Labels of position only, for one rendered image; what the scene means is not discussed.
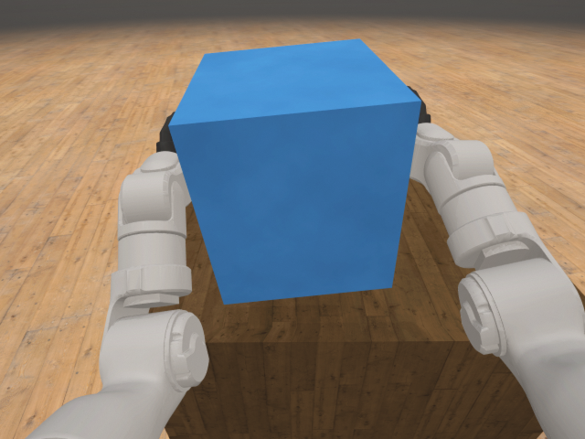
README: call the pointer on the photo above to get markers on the robot left forearm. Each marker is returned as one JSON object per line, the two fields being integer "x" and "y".
{"x": 152, "y": 269}

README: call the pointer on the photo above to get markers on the robot right forearm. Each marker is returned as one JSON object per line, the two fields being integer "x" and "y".
{"x": 485, "y": 229}

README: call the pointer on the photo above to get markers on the robot left hand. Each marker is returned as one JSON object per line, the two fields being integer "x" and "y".
{"x": 166, "y": 142}

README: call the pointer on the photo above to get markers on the robot right upper arm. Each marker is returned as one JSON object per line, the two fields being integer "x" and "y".
{"x": 526, "y": 314}

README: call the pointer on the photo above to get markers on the robot left upper arm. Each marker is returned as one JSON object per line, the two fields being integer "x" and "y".
{"x": 148, "y": 363}

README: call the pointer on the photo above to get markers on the pedestal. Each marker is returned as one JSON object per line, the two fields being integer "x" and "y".
{"x": 391, "y": 363}

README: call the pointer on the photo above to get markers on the robot right hand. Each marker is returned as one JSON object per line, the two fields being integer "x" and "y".
{"x": 424, "y": 117}

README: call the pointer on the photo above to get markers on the carton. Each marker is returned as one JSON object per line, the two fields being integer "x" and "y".
{"x": 297, "y": 160}

